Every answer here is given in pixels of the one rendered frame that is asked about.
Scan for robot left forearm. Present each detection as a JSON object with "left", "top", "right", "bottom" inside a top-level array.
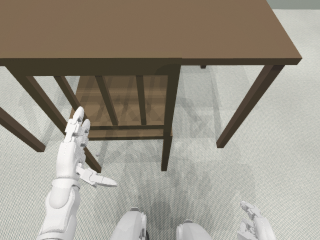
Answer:
[{"left": 36, "top": 177, "right": 81, "bottom": 240}]

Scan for robot right shin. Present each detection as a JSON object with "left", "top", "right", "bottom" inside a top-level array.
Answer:
[{"left": 182, "top": 219, "right": 193, "bottom": 225}]

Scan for robot left hand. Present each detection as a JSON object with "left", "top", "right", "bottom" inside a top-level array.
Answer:
[{"left": 56, "top": 106, "right": 118, "bottom": 188}]

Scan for chair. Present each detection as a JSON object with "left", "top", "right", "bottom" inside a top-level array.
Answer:
[{"left": 0, "top": 51, "right": 182, "bottom": 173}]

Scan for left robot thigh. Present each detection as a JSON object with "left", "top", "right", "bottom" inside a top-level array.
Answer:
[{"left": 109, "top": 211, "right": 147, "bottom": 240}]

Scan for robot right hand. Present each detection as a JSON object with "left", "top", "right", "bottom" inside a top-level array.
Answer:
[{"left": 237, "top": 200, "right": 277, "bottom": 240}]

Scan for table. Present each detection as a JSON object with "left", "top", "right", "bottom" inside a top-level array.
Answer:
[{"left": 0, "top": 0, "right": 302, "bottom": 153}]

